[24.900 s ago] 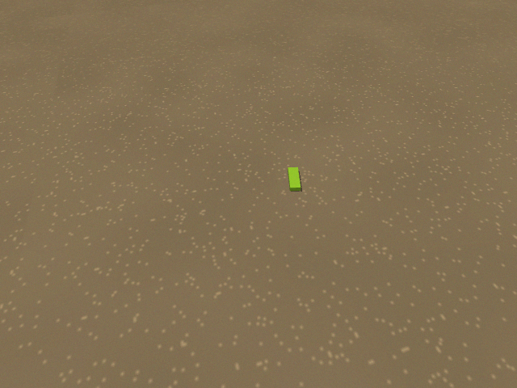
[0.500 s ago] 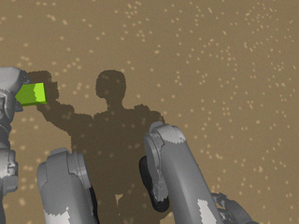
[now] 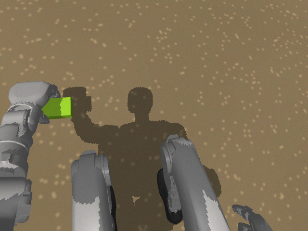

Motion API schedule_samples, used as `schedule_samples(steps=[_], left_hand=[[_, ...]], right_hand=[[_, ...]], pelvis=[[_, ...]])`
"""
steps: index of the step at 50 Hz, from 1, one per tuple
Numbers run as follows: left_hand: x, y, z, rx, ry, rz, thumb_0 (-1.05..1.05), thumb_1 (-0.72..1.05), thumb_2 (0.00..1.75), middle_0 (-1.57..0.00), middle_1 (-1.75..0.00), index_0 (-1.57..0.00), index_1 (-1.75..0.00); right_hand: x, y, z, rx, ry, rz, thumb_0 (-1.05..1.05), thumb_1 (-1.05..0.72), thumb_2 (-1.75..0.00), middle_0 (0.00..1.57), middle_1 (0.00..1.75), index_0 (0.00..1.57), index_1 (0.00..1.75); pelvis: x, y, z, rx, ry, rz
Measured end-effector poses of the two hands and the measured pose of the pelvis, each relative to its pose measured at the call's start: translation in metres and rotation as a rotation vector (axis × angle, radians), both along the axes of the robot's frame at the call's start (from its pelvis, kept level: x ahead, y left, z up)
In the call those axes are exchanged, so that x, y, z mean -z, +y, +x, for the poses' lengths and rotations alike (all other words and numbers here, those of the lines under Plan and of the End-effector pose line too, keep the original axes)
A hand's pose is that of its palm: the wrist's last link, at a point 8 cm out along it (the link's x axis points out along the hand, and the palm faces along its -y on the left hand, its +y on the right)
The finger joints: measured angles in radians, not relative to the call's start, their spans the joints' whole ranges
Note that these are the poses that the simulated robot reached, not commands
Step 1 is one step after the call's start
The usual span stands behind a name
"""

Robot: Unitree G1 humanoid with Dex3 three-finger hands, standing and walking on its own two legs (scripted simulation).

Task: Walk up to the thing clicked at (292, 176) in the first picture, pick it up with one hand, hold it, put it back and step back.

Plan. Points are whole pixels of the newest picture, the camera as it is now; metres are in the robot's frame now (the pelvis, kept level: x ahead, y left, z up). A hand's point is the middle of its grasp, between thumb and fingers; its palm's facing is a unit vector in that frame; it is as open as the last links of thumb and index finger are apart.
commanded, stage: lift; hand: left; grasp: from above
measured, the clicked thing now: (43, 109) +0.46 +0.26 -0.18
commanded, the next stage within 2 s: hold in 1.24 s
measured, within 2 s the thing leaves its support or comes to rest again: neither
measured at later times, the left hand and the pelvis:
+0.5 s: hand out of the picture +0.38 +0.25 +0.07, palm faces -0.45 -0.06 -0.89, open 8.3 cm; pelvis +0.01 +0.00 +0.16, yaw +3 degrees
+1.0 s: hand out of the picture +0.36 +0.24 +0.21, palm faces -0.46 -0.06 -0.89, open 8.3 cm; pelvis +0.05 +0.00 +0.30, yaw +3 degrees
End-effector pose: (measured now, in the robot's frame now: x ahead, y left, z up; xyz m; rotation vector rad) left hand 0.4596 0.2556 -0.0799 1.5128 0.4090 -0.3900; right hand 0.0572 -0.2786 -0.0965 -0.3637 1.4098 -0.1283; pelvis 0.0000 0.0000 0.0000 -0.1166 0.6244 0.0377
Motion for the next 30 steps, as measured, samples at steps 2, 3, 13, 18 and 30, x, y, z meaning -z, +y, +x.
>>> schedule_samples(steps=[2,3,13,18,30], left_hand=[[-0.013,0.002,-0.006,0.001,-0.005,0.000,0.01,0.28,0.21,-0.86,-0.29,-0.88,-0.26],[-0.019,0.004,-0.009,0.001,-0.008,-0.001,0.01,0.28,0.22,-0.86,-0.29,-0.88,-0.27],[-0.095,0.007,-0.039,-0.021,-0.033,-0.006,0.01,0.28,0.23,-0.84,-0.32,-0.86,-0.30],[-0.139,0.004,-0.053,-0.031,-0.040,-0.010,0.01,0.28,0.24,-0.84,-0.32,-0.86,-0.30],[-0.248,-0.001,-0.084,-0.048,-0.039,-0.019,0.01,0.27,0.24,-0.86,-0.29,-0.88,-0.27]], right_hand=[[-0.006,0.002,0.008,0.000,-0.024,0.003,0.01,-0.91,-0.91,0.20,0.30,0.21,0.30],[-0.009,0.003,0.012,0.000,-0.037,0.005,0.01,-0.91,-0.91,0.20,0.30,0.21,0.30],[-0.055,0.017,0.053,0.010,-0.165,0.040,0.01,-0.91,-0.90,0.20,0.30,0.21,0.30],[-0.088,0.022,0.066,0.021,-0.215,0.051,0.01,-0.91,-0.90,0.20,0.30,0.21,0.30],[-0.183,0.026,0.074,0.071,-0.294,0.047,0.01,-0.90,-0.90,0.20,0.30,0.21,0.30]], pelvis=[[-0.008,0.001,0.000,-0.001,-0.001,0.003],[-0.012,0.001,0.000,-0.002,-0.002,0.004],[-0.069,0.002,0.003,-0.013,-0.039,0.024],[-0.103,0.001,0.006,-0.017,-0.073,0.036],[-0.196,0.002,0.016,-0.020,-0.198,0.061]])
